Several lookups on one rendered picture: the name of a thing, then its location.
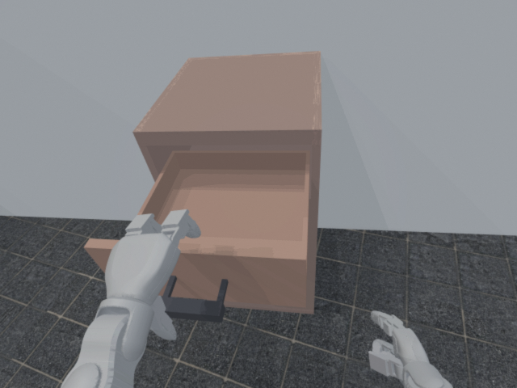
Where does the left robot hand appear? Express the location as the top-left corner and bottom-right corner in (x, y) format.
(105, 209), (201, 340)

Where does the left robot forearm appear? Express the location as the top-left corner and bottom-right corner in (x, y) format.
(61, 297), (154, 388)

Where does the right robot forearm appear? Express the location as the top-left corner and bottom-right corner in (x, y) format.
(402, 361), (453, 388)

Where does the right robot hand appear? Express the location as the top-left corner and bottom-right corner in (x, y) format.
(368, 310), (430, 385)

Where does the drawer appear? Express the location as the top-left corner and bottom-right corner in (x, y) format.
(84, 150), (310, 308)

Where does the cabinet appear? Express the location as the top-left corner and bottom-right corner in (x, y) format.
(133, 51), (322, 314)

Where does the handle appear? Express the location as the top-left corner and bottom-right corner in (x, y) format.
(162, 276), (228, 323)

